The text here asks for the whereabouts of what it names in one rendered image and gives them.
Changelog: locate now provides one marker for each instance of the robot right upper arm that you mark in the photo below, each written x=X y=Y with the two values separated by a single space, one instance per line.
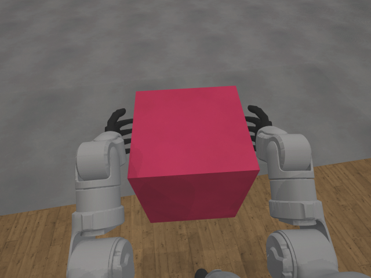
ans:
x=303 y=253

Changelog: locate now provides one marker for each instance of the left robot hand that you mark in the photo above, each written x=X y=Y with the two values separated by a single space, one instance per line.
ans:
x=113 y=125

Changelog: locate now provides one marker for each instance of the robot left upper arm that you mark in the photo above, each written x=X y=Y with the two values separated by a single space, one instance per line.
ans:
x=110 y=257

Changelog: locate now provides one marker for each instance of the left robot forearm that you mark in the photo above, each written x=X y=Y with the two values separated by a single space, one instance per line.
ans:
x=97 y=173

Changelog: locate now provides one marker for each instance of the carton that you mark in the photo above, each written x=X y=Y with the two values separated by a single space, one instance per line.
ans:
x=191 y=154

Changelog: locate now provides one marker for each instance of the right robot forearm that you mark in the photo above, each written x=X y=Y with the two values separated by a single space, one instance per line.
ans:
x=290 y=171

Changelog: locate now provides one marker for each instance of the right robot hand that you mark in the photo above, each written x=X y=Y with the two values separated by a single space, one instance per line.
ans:
x=260 y=122

